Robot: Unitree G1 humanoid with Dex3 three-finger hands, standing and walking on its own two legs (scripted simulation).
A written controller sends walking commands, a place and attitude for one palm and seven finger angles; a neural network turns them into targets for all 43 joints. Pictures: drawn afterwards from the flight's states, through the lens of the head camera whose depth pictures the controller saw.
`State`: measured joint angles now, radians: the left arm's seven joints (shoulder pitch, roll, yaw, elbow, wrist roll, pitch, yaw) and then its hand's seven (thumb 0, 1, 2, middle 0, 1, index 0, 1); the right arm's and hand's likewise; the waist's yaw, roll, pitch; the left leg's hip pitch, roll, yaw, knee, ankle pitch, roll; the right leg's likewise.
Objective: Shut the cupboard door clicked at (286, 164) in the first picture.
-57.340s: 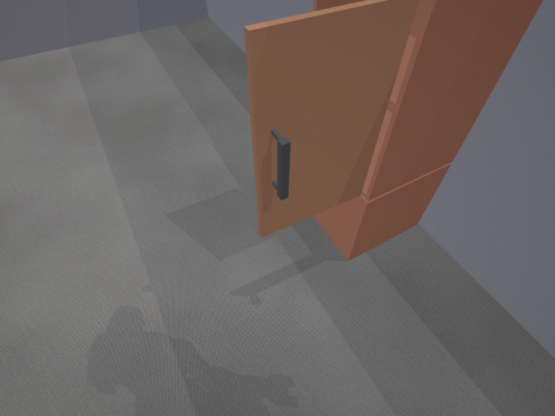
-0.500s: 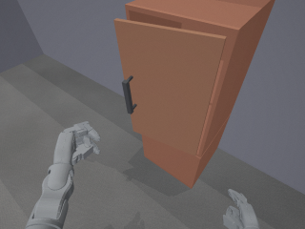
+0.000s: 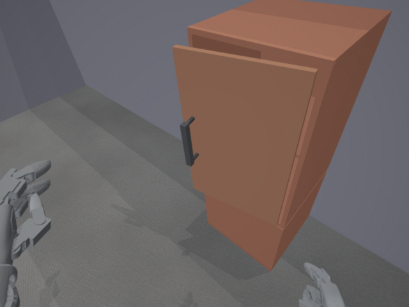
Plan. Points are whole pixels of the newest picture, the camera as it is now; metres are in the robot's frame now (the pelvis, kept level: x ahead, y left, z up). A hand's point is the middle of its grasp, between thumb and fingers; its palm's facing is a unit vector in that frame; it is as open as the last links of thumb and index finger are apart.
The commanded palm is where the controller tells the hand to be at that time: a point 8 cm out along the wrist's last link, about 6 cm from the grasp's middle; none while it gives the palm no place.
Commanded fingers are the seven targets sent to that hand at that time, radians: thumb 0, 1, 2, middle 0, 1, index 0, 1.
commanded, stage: draw the hand back to the body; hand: left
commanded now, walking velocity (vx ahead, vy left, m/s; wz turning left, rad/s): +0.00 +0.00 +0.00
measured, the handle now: (190, 142) +0.62 +0.14 -0.05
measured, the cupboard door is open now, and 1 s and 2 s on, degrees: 11 11 11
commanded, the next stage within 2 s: step back with the hand held close in 0.36 s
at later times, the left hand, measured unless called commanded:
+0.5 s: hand (46, 229) +0.18 +0.26 +0.16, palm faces +0.46 -0.79 -0.41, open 7.4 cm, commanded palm +0.13 +0.29 +0.17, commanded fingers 0.00 0.90 0.90 -0.20 -0.30 -0.20 -0.30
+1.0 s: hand (9, 247) +0.15 +0.30 +0.16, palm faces +0.39 -0.77 -0.51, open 7.4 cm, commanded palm +0.09 +0.33 +0.17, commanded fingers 0.00 0.90 0.90 -0.20 -0.30 -0.20 -0.30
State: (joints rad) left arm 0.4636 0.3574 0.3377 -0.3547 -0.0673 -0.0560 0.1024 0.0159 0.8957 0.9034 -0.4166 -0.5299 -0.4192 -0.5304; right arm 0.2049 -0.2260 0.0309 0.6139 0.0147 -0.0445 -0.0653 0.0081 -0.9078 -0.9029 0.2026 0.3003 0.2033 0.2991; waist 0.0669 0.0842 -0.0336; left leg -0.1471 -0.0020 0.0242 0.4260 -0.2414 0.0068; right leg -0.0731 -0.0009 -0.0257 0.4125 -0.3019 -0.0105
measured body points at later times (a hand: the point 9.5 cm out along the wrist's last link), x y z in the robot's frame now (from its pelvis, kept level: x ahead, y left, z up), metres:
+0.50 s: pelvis -0.01 -0.01 +0.00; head -0.04 -0.04 +0.45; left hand +0.15 +0.30 +0.18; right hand +0.18 -0.23 -0.09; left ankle -0.01 +0.12 -0.74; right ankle -0.05 -0.11 -0.74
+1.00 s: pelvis -0.06 +0.03 -0.01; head -0.05 +0.03 +0.44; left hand +0.12 +0.34 +0.18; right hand +0.11 -0.21 -0.09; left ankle -0.01 +0.12 -0.74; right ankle -0.05 -0.11 -0.74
